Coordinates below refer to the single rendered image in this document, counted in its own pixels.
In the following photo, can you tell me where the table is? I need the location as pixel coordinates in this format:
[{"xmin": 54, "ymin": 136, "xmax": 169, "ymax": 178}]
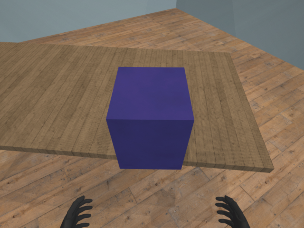
[{"xmin": 0, "ymin": 42, "xmax": 274, "ymax": 173}]

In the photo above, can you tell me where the carton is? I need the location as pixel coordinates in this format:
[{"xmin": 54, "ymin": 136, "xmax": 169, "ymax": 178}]
[{"xmin": 106, "ymin": 67, "xmax": 194, "ymax": 170}]

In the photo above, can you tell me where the robot right hand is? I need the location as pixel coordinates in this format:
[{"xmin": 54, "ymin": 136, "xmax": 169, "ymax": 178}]
[{"xmin": 215, "ymin": 195, "xmax": 250, "ymax": 228}]

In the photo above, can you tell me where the robot left hand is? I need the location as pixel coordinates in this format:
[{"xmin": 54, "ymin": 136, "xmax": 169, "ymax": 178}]
[{"xmin": 60, "ymin": 195, "xmax": 93, "ymax": 228}]

